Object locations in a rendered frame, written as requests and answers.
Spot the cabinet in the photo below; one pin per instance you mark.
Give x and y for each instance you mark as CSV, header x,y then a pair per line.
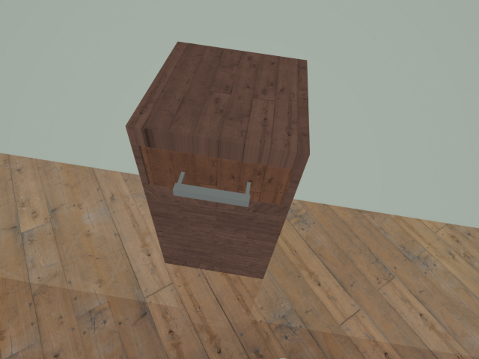
x,y
227,104

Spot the drawer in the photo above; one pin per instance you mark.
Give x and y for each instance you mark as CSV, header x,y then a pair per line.
x,y
268,184

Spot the handle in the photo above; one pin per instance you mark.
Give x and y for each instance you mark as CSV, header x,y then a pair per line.
x,y
211,194

